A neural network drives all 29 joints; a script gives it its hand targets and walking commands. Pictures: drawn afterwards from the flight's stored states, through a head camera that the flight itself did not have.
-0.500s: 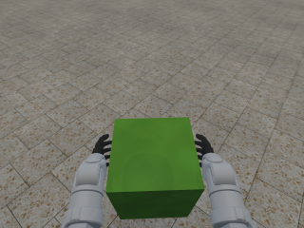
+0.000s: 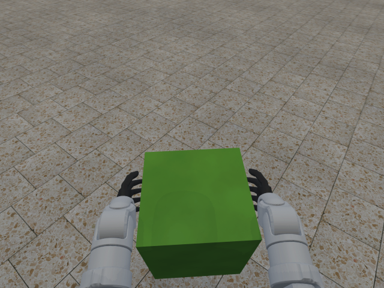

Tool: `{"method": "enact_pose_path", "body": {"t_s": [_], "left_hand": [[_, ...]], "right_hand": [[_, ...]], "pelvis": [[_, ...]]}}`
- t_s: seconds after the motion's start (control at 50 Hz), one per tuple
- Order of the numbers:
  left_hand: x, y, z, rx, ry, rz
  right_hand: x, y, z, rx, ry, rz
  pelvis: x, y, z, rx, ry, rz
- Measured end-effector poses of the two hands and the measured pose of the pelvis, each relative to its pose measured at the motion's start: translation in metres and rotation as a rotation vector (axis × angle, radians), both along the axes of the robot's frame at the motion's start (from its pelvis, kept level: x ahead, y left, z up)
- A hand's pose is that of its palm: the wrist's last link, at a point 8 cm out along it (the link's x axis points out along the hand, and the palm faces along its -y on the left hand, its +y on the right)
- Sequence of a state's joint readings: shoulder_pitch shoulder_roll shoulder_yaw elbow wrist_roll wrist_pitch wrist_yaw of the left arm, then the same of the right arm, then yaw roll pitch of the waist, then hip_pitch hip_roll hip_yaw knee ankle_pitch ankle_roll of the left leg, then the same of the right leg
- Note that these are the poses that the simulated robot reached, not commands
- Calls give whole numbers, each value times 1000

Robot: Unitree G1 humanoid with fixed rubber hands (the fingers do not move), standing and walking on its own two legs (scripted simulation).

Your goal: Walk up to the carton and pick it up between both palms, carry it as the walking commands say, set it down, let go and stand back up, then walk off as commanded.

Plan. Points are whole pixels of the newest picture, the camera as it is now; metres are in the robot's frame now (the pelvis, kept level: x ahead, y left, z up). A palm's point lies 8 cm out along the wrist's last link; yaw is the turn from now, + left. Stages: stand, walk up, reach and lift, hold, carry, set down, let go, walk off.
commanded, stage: reach and lift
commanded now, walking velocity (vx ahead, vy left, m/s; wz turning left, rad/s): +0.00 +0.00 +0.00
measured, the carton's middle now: (195, 216) +0.28 +0.00 -0.03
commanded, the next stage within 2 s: hold in 0.34 s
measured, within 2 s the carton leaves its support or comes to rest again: neither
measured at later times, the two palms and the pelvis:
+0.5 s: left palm (127, 205) +0.28 +0.14 +0.03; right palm (268, 204) +0.28 -0.16 +0.04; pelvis +0.00 -0.01 +0.00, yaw +0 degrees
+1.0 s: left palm (124, 209) +0.27 +0.15 +0.03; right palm (267, 207) +0.27 -0.15 +0.04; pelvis -0.01 +0.00 +0.00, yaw +0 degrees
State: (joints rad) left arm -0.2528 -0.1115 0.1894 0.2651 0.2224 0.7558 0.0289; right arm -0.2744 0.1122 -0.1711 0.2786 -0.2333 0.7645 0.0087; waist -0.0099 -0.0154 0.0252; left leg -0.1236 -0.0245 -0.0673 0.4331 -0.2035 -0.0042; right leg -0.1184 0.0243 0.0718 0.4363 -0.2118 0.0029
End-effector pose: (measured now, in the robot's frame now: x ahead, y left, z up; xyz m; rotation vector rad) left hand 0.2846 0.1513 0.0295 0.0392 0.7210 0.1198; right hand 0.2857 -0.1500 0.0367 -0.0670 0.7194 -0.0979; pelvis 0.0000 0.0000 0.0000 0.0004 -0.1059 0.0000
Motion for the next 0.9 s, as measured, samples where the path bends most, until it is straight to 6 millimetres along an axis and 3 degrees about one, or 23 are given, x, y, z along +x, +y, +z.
{"method": "enact_pose_path", "body": {"t_s": [0.46, 0.64, 0.9], "left_hand": [[-6, -6, 5, -1, -21, 7], [-12, -4, -2, -4, -10, 7], [-15, -1, 0, -3, -20, -2]], "right_hand": [[-7, -6, 2, 15, -22, -8], [-11, -4, -2, 0, -11, 2], [-17, -1, -1, 14, -22, -19]], "pelvis": [[0, -9, 0, 3, -5, 5], [-5, -11, -2, 4, -14, 6], [-7, -5, -2, 0, -14, 6]]}}
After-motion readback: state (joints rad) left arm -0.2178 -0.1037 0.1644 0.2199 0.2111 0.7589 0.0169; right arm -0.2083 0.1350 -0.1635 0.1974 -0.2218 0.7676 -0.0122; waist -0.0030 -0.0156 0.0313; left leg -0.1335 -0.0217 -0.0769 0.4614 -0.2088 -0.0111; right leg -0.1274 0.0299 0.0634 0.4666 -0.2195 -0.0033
